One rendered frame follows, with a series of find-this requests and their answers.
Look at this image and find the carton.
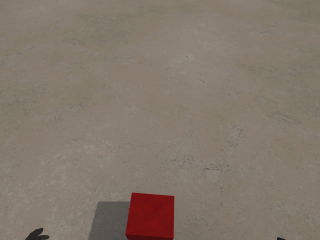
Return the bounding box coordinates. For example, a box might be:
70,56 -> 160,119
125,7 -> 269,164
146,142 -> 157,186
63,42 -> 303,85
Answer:
125,192 -> 175,240

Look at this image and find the robot left hand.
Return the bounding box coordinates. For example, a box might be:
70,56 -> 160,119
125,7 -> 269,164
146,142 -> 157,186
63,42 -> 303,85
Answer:
25,228 -> 49,240

